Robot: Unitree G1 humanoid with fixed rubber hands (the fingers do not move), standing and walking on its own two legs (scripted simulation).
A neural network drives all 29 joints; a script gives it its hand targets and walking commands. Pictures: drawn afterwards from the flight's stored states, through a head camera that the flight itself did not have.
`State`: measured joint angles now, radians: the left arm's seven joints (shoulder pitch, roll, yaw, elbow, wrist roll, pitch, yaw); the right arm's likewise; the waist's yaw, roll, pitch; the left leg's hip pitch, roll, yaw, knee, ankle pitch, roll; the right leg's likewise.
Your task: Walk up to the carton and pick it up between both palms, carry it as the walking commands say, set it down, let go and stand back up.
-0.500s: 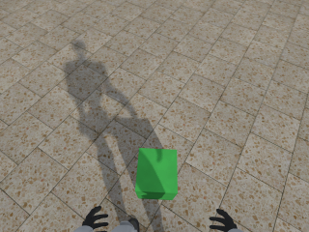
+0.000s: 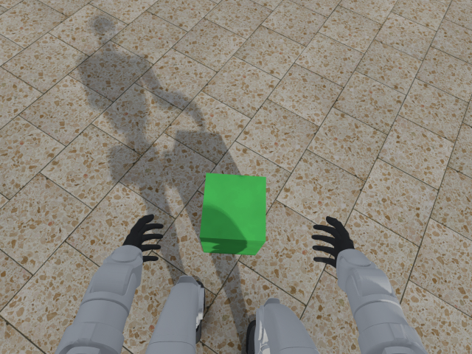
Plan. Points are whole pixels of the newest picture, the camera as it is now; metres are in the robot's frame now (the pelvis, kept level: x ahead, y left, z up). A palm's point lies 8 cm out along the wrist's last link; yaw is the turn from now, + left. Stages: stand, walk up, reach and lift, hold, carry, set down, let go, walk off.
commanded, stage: reach and lift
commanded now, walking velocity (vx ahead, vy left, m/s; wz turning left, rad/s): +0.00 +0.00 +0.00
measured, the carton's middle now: (232, 217) +0.49 +0.00 -0.56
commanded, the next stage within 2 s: none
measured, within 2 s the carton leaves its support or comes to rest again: neither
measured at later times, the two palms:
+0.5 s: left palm (153, 185) +0.43 +0.19 -0.14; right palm (330, 192) +0.43 -0.19 -0.12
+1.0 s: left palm (159, 161) +0.50 +0.19 -0.17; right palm (321, 173) +0.49 -0.19 -0.15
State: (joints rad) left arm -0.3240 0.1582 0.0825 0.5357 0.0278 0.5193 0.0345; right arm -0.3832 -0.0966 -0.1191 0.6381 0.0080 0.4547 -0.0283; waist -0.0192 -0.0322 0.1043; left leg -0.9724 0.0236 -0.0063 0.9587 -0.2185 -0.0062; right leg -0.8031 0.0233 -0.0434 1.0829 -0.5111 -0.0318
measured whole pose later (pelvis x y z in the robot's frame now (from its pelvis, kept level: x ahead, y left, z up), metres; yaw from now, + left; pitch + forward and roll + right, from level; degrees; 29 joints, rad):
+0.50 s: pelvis +0.01 +0.03 -0.03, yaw -4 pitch +35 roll -3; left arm -0.75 0.12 0.21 0.72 0.04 0.23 0.13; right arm -0.79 -0.19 -0.26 0.84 0.03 0.15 0.00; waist 0.00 -0.01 -0.05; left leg -1.43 0.05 0.03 1.00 -0.20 0.04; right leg -1.26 0.04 0.00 1.11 -0.46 0.01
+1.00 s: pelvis +0.01 +0.02 -0.05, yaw -4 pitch +46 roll -2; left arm -1.04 0.20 0.35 0.89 0.08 0.11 0.03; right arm -1.02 -0.19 -0.32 0.87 -0.03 0.08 -0.01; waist 0.00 -0.01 -0.10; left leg -1.65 0.05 0.03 1.01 -0.17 0.03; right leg -1.51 0.04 0.00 1.16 -0.45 0.00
